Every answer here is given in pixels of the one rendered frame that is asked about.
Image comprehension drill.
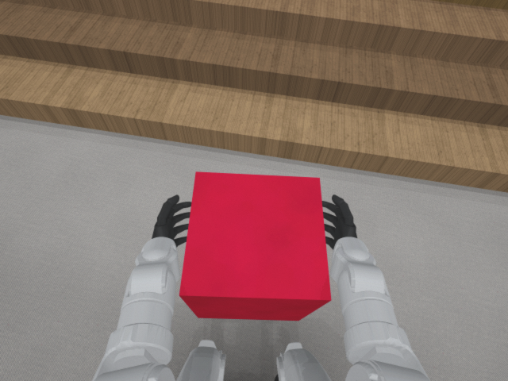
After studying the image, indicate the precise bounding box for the robot left forearm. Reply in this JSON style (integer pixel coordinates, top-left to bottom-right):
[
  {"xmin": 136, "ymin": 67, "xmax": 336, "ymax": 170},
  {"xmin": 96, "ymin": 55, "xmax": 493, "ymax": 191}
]
[{"xmin": 92, "ymin": 237, "xmax": 180, "ymax": 381}]

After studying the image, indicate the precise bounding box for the left robot thigh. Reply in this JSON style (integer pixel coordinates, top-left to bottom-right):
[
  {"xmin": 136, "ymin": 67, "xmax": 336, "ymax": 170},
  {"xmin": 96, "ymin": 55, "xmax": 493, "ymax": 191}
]
[{"xmin": 176, "ymin": 347, "xmax": 225, "ymax": 381}]

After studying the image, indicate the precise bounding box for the left robot upper arm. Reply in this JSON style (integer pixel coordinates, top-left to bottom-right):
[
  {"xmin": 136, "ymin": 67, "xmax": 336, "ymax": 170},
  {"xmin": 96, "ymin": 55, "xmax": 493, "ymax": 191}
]
[{"xmin": 95, "ymin": 362, "xmax": 175, "ymax": 381}]

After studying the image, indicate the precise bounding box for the robot right forearm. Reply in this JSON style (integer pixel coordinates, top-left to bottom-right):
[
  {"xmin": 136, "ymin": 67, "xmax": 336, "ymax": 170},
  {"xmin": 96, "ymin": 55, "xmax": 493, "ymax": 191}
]
[{"xmin": 330, "ymin": 237, "xmax": 429, "ymax": 379}]

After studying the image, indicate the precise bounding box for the right robot shin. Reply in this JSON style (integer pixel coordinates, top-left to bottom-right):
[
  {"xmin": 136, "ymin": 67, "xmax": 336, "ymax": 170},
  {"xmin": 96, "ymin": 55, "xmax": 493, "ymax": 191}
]
[{"xmin": 284, "ymin": 342, "xmax": 302, "ymax": 354}]

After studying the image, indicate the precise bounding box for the right robot upper arm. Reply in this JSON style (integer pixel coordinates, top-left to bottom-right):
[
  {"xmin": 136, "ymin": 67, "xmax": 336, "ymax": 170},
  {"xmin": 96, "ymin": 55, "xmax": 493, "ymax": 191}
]
[{"xmin": 345, "ymin": 360, "xmax": 429, "ymax": 381}]

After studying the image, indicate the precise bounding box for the robot right hand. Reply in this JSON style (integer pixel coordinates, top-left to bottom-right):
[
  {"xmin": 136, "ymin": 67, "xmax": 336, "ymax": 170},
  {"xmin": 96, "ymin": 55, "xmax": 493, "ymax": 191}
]
[{"xmin": 322, "ymin": 194, "xmax": 357, "ymax": 250}]

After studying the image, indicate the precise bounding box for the carton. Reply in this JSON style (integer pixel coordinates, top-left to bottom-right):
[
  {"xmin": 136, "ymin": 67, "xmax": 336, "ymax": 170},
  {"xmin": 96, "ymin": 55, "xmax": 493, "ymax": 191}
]
[{"xmin": 179, "ymin": 171, "xmax": 331, "ymax": 321}]

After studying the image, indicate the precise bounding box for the robot left hand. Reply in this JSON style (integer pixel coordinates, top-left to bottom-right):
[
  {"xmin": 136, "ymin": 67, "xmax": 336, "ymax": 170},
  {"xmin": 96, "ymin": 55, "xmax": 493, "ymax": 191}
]
[{"xmin": 152, "ymin": 195, "xmax": 191, "ymax": 248}]

